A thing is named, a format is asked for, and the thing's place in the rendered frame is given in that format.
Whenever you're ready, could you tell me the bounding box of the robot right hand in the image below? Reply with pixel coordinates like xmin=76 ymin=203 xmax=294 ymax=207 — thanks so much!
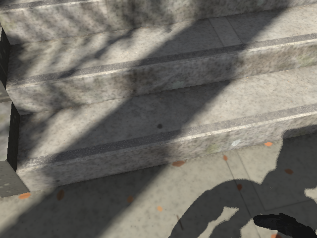
xmin=253 ymin=212 xmax=317 ymax=238

